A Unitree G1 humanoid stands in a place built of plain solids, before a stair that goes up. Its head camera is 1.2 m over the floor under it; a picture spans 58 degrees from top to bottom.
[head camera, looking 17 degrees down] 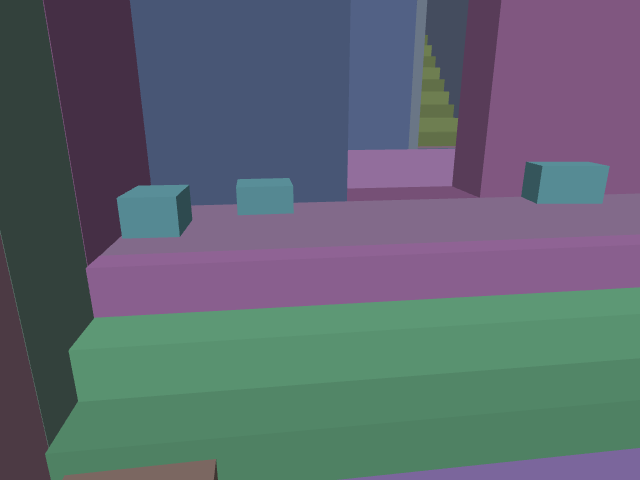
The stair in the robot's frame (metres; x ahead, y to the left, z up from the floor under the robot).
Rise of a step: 0.21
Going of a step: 0.24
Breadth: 3.30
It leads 7 degrees to the left of straight ahead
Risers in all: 3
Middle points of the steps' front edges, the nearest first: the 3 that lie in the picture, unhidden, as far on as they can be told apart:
1.26 -0.82 0.21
1.49 -0.79 0.42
1.73 -0.76 0.63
